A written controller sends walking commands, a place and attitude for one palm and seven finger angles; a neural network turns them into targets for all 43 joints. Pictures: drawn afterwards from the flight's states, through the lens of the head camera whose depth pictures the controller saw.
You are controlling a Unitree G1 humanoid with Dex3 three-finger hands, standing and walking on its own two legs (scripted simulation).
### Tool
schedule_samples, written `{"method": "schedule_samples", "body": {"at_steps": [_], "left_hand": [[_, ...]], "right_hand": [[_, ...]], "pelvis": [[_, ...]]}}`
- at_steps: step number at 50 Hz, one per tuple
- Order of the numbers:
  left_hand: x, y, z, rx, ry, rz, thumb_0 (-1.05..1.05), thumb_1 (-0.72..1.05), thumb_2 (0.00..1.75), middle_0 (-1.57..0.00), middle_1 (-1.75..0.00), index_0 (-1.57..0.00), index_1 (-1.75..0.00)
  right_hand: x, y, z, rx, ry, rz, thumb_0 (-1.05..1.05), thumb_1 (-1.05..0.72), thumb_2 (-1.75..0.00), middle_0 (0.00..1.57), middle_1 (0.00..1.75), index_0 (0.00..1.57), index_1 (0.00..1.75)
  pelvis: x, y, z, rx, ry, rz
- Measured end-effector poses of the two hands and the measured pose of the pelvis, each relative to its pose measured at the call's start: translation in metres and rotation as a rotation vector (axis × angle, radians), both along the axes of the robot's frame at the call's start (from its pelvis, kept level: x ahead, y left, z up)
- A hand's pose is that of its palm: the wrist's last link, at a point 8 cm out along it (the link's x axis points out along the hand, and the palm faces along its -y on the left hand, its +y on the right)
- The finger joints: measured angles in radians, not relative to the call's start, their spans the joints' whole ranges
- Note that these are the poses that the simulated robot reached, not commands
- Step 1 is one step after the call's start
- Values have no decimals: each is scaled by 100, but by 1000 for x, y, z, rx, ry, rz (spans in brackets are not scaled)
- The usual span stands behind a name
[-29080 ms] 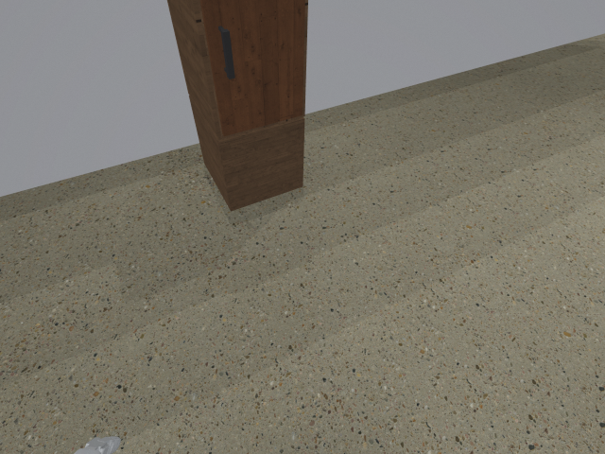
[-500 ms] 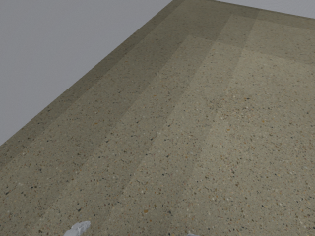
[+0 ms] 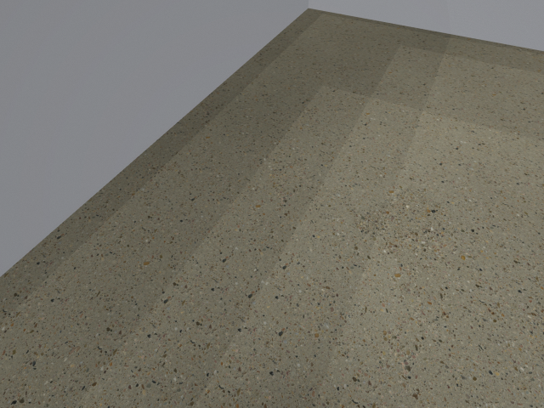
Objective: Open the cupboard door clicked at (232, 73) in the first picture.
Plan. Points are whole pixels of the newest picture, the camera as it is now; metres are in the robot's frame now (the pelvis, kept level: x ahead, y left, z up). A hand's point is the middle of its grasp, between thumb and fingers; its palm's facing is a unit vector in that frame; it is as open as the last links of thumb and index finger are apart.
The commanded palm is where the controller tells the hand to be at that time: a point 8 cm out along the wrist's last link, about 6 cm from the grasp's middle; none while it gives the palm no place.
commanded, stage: walk to a spot facing it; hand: left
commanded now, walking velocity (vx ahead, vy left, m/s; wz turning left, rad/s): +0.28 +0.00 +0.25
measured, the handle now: out of the picture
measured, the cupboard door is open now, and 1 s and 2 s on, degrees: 50 50 50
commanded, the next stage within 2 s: turn to face it in 0.04 s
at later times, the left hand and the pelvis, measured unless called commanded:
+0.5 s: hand (180, 368) +0.21 +0.18 -0.16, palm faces +0.25 -0.94 -0.22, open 7.4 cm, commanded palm none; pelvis +0.17 -0.03 +0.00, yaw +13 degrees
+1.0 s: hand (180, 377) +0.20 +0.18 -0.17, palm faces +0.52 -0.82 -0.26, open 7.4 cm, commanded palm none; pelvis +0.24 -0.05 +0.00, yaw +31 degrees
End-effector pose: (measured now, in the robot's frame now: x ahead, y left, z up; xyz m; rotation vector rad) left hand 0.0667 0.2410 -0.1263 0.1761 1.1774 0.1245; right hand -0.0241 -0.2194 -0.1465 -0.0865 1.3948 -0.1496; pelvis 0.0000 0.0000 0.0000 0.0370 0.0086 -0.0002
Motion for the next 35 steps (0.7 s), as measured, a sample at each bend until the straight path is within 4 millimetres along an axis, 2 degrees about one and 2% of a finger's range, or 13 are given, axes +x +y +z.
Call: {"method": "schedule_samples", "body": {"at_steps": [2, 5, 8, 11, 15, 17, 20, 24, 27, 30, 35], "left_hand": [[24, -9, 0, 7, -43, 22, 0, 91, 89, -19, -30, -19, -30], [41, -20, 5, 9, -45, 70, 0, 91, 89, -20, -30, -20, -30], [47, -19, 10, 25, -2, 107, -1, 94, 89, -20, -30, -20, -30], [45, -19, 6, 10, 82, 124, -1, 94, 89, -20, -30, -20, -30], [42, -18, -12, -22, 186, 166, -1, 93, 89, -20, -30, -20, -30], [47, -15, -23, -25, 223, 175, 0, 92, 89, -20, -30, -20, -30], [71, -13, -24, -9, 203, 205, 0, 91, 89, -20, -30, -20, -30], [117, -15, -10, 8, 70, 253, 1, 91, 89, -20, -30, -19, -30], [142, -21, -2, 40, -28, 272, 0, 91, 89, -20, -30, -19, -30], [148, -28, 2, 65, -57, 304, 0, 91, 89, -20, -30, -20, -30], [142, -43, 11, 46, -6, 364, 0, 90, 89, -20, -30, -20, -30]], "right_hand": [[10, -11, -6, 6, 59, 5, 1, -92, -90, 20, 30, 20, 30], [46, -24, 2, -11, 75, 25, 1, -92, -90, 20, 30, 20, 30], [103, -31, 16, -29, 11, 47, 1, -92, -90, 20, 30, 20, 29], [165, -30, 25, -37, -77, 85, 1, -92, -90, 19, 30, 20, 29], [242, -22, 21, -56, -189, 158, 1, -92, -90, 19, 30, 20, 29], [269, -20, 16, -72, -235, 171, 1, -91, -90, 19, 30, 20, 29], [290, -20, 17, -82, -236, 209, 0, -91, -90, 20, 30, 20, 29], [308, -29, 13, -72, -174, 279, 0, -91, -90, 20, 30, 20, 30], [327, -41, 5, -55, -147, 310, 1, -91, -90, 20, 30, 20, 30], [353, -52, 3, -50, -138, 338, 1, -91, -90, 20, 30, 20, 30], [403, -51, 26, -59, -176, 390, 1, -91, -90, 20, 30, 20, 30]], "pelvis": [[19, -8, -4, -8, -10, 20], [46, -13, 4, -21, -13, 49], [74, -17, 14, -15, -1, 68], [99, -17, 18, -9, 5, 82], [134, -7, 5, -33, -11, 94], [147, -5, -4, -41, -12, 102], [159, -12, -5, -34, -10, 141], [171, -25, 0, -42, -9, 203], [184, -40, -5, -32, -2, 251], [196, -51, -6, -15, -6, 298], [218, -54, 10, 2, 2, 363]]}}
